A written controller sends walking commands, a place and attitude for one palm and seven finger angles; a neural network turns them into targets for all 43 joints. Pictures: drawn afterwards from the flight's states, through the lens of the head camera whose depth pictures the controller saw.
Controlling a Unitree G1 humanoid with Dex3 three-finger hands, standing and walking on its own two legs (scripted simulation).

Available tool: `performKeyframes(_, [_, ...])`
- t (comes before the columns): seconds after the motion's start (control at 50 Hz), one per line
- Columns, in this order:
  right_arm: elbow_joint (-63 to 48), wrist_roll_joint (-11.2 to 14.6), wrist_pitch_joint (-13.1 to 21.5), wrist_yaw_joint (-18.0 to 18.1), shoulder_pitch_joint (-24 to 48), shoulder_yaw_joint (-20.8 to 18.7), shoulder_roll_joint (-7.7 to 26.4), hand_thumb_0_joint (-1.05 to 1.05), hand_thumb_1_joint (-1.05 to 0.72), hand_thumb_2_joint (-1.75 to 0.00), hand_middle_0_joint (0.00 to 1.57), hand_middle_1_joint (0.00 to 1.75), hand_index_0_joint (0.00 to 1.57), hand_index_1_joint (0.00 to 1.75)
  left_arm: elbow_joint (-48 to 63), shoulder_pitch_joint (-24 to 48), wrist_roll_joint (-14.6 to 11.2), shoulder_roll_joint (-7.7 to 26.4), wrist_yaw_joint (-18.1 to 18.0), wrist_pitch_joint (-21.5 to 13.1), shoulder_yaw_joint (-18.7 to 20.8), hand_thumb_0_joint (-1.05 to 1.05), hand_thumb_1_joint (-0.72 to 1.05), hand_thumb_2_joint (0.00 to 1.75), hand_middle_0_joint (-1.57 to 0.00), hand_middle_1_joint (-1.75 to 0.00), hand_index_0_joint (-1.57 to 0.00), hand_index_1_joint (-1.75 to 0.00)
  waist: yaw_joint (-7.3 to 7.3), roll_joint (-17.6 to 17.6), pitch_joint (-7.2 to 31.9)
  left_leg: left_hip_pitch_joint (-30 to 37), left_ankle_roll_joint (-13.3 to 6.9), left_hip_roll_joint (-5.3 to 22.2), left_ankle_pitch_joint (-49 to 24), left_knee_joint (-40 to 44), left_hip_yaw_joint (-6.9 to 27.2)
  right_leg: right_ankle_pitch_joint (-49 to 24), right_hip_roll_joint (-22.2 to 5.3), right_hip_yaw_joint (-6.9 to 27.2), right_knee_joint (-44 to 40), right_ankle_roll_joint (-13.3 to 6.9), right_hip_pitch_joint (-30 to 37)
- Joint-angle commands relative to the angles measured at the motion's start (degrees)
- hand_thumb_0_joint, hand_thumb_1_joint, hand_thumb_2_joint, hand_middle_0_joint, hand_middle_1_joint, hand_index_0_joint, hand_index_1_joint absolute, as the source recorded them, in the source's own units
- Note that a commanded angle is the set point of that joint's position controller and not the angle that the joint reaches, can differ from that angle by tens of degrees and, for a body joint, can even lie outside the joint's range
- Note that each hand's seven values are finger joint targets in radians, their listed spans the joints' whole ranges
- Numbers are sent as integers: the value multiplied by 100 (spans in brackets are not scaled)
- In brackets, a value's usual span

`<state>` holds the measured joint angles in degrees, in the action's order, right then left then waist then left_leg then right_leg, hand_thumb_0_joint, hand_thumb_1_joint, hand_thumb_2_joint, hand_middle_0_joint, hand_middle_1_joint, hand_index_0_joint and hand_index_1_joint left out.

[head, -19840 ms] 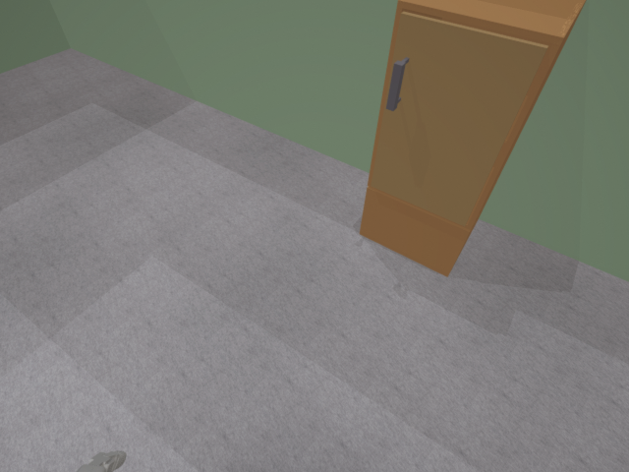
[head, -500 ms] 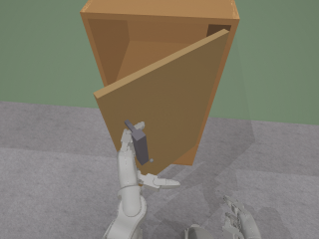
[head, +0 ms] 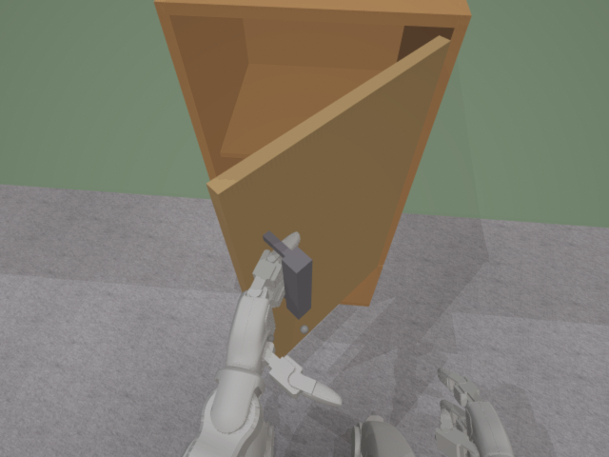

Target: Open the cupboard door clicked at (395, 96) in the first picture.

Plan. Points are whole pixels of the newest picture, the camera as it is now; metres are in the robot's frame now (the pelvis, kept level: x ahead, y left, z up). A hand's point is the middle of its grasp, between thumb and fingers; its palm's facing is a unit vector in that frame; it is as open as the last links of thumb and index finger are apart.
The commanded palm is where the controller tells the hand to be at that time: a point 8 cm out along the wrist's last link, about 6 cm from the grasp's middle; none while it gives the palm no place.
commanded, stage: slide the hand sideways off the handle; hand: left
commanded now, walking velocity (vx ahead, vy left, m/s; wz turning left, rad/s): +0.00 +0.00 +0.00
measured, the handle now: (286, 275) +0.33 +0.04 +0.05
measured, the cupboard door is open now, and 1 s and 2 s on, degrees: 50 48 48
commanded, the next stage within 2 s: draw the hand back to the body in 0.78 s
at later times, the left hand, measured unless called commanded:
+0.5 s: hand (261, 362) +0.23 +0.06 +0.05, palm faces -0.14 -0.99 -0.01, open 16.0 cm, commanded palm +0.20 +0.13 +0.05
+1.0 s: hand (220, 378) +0.21 +0.10 +0.06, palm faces -0.14 -0.99 -0.04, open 16.3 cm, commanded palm +0.18 +0.17 +0.07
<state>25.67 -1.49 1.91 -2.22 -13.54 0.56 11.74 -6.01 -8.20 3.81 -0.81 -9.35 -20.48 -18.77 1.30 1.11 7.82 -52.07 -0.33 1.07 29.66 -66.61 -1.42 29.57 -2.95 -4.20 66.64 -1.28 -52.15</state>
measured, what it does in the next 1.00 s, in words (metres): stands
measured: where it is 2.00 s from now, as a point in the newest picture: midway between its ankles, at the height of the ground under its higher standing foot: outside the picture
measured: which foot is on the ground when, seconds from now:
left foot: down 0.00-1.00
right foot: down 0.00-1.00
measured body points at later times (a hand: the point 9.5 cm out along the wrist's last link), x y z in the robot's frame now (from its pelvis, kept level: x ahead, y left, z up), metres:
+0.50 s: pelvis +0.02 -0.01 -0.01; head +0.09 -0.01 +0.44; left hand +0.23 +0.11 +0.05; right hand +0.21 -0.23 -0.08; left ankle +0.03 +0.12 -0.65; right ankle +0.03 -0.11 -0.65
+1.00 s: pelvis +0.01 -0.01 -0.02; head +0.08 -0.01 +0.43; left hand +0.21 +0.16 +0.06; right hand +0.20 -0.24 -0.09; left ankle +0.03 +0.12 -0.65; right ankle +0.03 -0.11 -0.65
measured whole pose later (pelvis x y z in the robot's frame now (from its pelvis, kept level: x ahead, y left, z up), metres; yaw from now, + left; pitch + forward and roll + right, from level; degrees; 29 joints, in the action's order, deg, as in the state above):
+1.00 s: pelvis +0.01 -0.01 -0.02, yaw +0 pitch +16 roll -1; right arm 21.9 0.7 2.4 1.7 -13.6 -0.2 12.3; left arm 15.4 -29.9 -7.0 10.5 7.9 -20.5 -5.6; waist -0.3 2.1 8.6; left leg -55.4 0.8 2.2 33.1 -72.6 1.2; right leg 32.7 -1.8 -6.4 71.0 -2.2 -54.2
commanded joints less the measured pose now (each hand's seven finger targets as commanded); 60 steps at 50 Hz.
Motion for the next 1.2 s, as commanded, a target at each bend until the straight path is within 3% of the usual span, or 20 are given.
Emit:
performKeyframes(0.0, [-1059, 30, 209, -7, 338, -236, 538, 0, -90, -90, 20, 30, 20, 30, 1611, 170, 1, 28, 9, -457, 226, 0, -50, 30, -15, -30, -15, -30, -115, -354, 1469, 771, -53, -240, -776, 969, 203, -949, 202, 261, -1110, -126, 1128])
performKeyframes(0.08, [-1142, 62, 169, 56, 327, -216, 540, 0, -90, -90, 20, 30, 20, 30, 1926, -180, -186, 168, 184, -362, 360, 0, -50, 30, -15, -30, -15, -30, -103, -401, 1398, 755, -59, -233, -779, 991, 211, -995, 225, 273, -1165, -102, 1236])
performKeyframes(0.16, [-1202, 82, 215, 91, 292, -211, 532, 0, -90, -90, 20, 30, 20, 30, 2192, -710, -350, 80, 329, -368, 303, 0, -50, 30, -15, -30, -15, -30, -44, -503, 1317, 786, -61, -214, -908, 941, 237, -1189, 250, 221, -1136, -74, 1207])
performKeyframes(0.24, [-1222, 71, 251, 112, 251, -215, 545, 0, -90, -90, 20, 30, 20, 30, 2305, -1210, -356, 337, 454, -474, 507, 0, -50, 30, -15, -30, -15, -30, -69, -564, 1226, 629, -56, -227, -1008, 842, 269, -1323, 259, 230, -1022, -82, 1204])
performKeyframes(0.34, [-1209, 53, 282, 134, 235, -247, 543, 0, -90, -90, 20, 30, 20, 30, 2545, -1387, -328, 553, 638, -636, 672, 0, -50, 30, -15, -30, -15, -30, -45, -303, 1290, 566, -59, -225, -1073, 651, 266, -1400, 260, 277, -868, -86, 1014])
performKeyframes(0.42, [-1270, 78, 273, 159, 202, -264, 547, 0, -90, -90, 20, 30, 20, 30, 2761, -1777, -566, 771, 850, -617, 953, 0, -50, 30, -15, -30, -15, -30, -81, -356, 1450, 481, -59, -247, -1134, 567, 224, -1607, 252, 373, -911, -44, 1248])
performKeyframes(0.44, [-1286, 88, 257, 177, 210, -265, 548, 0, -90, -90, 20, 30, 20, 30, 2782, -1962, -604, 880, 888, -582, 1107, 0, -50, 30, -15, -30, -15, -30, -163, -322, 1529, 459, -59, -258, -1246, 569, 217, -1719, 263, 382, -886, -64, 1386])
performKeyframes(0.5, [-1315, 130, 240, 204, 215, -285, 537, 0, -90, -90, 20, 30, 20, 30, 2858, -2194, -739, 859, 1042, -534, 1155, 0, -50, 30, -15, -30, -15, -30, -124, -297, 1429, 468, -47, -250, -1290, 546, 197, -1861, 257, 387, -901, -26, 1361])
performKeyframes(0.62, [-1279, 154, 282, 278, 213, -315, 555, 0, -90, -90, 20, 30, 20, 30, 2851, -2359, -967, 970, 1272, -584, 1404, 0, -50, 30, -15, -30, -15, -30, -64, -500, 1286, 252, -39, -240, -1125, 418, 225, -1688, 250, 447, -930, 22, 1274])
performKeyframes(0.68, [-1301, 161, 318, 287, 239, -344, 559, 0, -90, -90, 20, 30, 20, 30, 2959, -2589, -1004, 1029, 1419, -692, 1427, 0, -50, 30, -15, -30, -15, -30, -111, -352, 1391, 262, -40, -241, -1241, 369, 220, -1833, 247, 447, -817, 11, 1267])
performKeyframes(0.76, [-1300, 162, 397, 318, 208, -331, 625, 0, -90, -90, 20, 30, 20, 30, 3161, -2256, -1049, 1025, 1683, -791, 1179, 0, -50, 30, -15, -30, -15, -30, 81, -333, 1269, 116, -83, -235, -1050, 205, 248, -1524, 209, 548, -851, 42, 1020])
performKeyframes(0.8, [-1278, 172, 439, 342, 182, -336, 647, 0, -90, -90, 20, 30, 20, 30, 3182, -2184, -1109, 1095, 1784, -816, 1229, 0, -50, 30, -15, -30, -15, -30, 88, -294, 1253, 45, -84, -231, -909, 156, 264, -1226, 219, 564, -865, 27, 911])
performKeyframes(0.86, [-1303, 187, 458, 375, 200, -344, 661, 0, -90, -90, 20, 30, 20, 30, 3093, -2247, -1171, 1156, 1828, -713, 1337, 0, -50, 30, -15, -30, -15, -30, 33, -301, 1242, 0, -84, -228, -812, 157, 265, -938, 231, 553, -882, 7, 848])
performKeyframes(0.88, [-1348, 201, 429, 392, 177, -356, 670, 0, -90, -90, 20, 30, 20, 30, 3301, -2183, -1191, 1411, 1786, -663, 1597, 0, -50, 30, -15, -30, -15, -30, -24, -347, 1353, 56, -84, -215, -780, 222, 252, -807, 239, 563, -947, 5, 946])
performKeyframes(0.94, [-1466, 243, 366, 443, 217, -336, 646, 0, -90, -90, 20, 30, 20, 30, 3895, -2189, -1230, 1836, 1616, -429, 2057, 0, -50, 30, -15, -30, -15, -30, -264, 134, 1687, 461, -90, -238, -966, 523, 226, -882, 274, 532, -1048, -54, 1362])
performKeyframes(0.96, [-1514, 271, 337, 449, 181, -323, 599, 0, -90, -90, 20, 30, 20, 30, 3956, -2407, -1261, 1739, 1579, -315, 2053, 0, -50, 30, -15, -30, -15, -30, -275, 68, 1699, 637, -91, -243, -1059, 649, 204, -1050, 290, 467, -1114, -37, 1484])
performKeyframes(1.0, [-1537, 336, 292, 459, 159, -297, 576, 0, -90, -90, 20, 30, 20, 30, 4010, -2614, -1371, 1606, 1554, -102, 2035, 0, -50, 30, -15, -30, -15, -30, -244, 72, 1533, 850, -86, -259, -1155, 880, 204, -1263, 321, 357, -1274, -12, 1663])
performKeyframes(1.06, [-1495, 380, 299, 510, 161, -266, 620, 0, -90, -90, 20, 30, 20, 30, 3781, -2696, -1526, 1427, 1673, 170, 1936, 0, -50, 30, -15, -30, -15, -30, -50, -323, 1083, 900, -95, -226, -1011, 1053, 243, -1150, 340, 309, -1600, 69, 1677])
performKeyframes(1.14, [-1422, 375, 356, 567, 192, -219, 726, 0, -90, -90, 20, 30, 20, 30, 3521, -2659, -1573, 1597, 1945, 345, 2000, 0, -50, 30, -15, -30, -15, -30, 35, -435, 474, 941, -105, -200, -744, 1282, 312, -663, 338, 299, -1904, 67, 1594])
performKeyframes(1.18, [-1435, 368, 393, 576, 143, -201, 747, 0, -90, -90, 20, 30, 20, 30, 3632, -2591, -1590, 1775, 2030, 352, 2170, 0, -50, 30, -15, -30, -15, -30, 5, -240, 421, 1098, -96, -188, -715, 1419, 322, -588, 341, 228, -1929, 48, 1591])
